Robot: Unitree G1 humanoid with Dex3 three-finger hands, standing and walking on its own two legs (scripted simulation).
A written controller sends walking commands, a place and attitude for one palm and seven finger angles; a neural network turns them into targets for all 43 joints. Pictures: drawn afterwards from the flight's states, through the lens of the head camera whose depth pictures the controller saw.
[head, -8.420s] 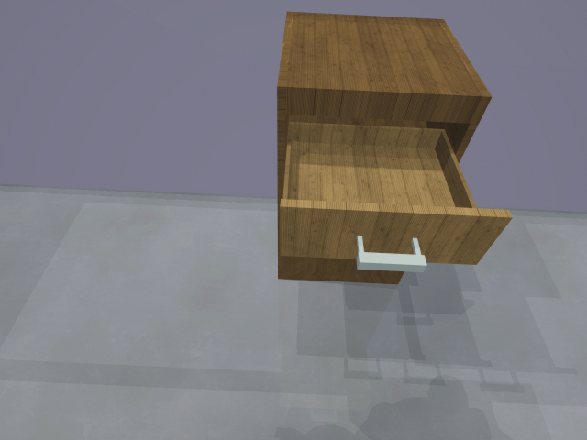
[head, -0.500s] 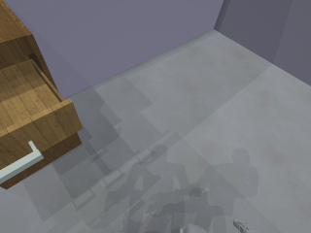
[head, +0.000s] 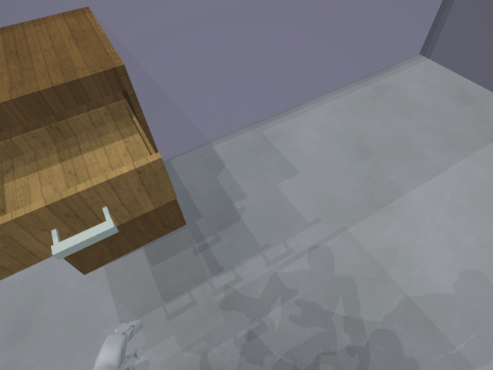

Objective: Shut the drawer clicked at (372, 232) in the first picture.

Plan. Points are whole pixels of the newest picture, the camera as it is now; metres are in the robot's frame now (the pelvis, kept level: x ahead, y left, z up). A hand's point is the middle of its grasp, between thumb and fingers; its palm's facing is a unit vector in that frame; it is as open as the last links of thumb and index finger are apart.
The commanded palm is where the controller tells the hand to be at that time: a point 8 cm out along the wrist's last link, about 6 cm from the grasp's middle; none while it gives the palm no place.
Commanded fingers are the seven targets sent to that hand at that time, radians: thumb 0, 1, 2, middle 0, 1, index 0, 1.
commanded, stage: turn to face it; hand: left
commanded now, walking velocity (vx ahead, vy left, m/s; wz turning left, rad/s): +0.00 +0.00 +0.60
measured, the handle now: (83, 230) +0.41 +0.37 -0.10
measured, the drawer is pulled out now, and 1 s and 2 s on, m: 0.30 0.30 0.30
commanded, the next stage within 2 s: take the last steps up to it in 0.70 s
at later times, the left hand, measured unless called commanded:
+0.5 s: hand out of the picture -0.09 +0.23 -0.18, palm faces +0.36 -0.90 -0.24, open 7.4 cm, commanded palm none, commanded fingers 0.00 0.90 0.90 -0.20 -0.30 -0.20 -0.30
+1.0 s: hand out of the picture -0.05 +0.26 -0.16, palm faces +0.40 -0.89 -0.20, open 7.4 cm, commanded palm none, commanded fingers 0.00 0.90 0.90 -0.20 -0.30 -0.20 -0.30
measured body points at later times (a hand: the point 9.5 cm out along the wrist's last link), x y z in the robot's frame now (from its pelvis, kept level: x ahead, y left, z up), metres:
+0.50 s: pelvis -0.02 +0.03 -0.01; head +0.02 +0.07 +0.43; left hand -0.11 +0.27 -0.17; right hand +0.19 -0.18 -0.14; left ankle -0.05 +0.12 -0.74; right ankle -0.02 -0.11 -0.73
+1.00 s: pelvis -0.04 +0.05 +0.01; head -0.06 +0.07 +0.46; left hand -0.07 +0.30 -0.14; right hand +0.06 -0.16 -0.13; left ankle -0.05 +0.11 -0.73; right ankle +0.01 -0.09 -0.67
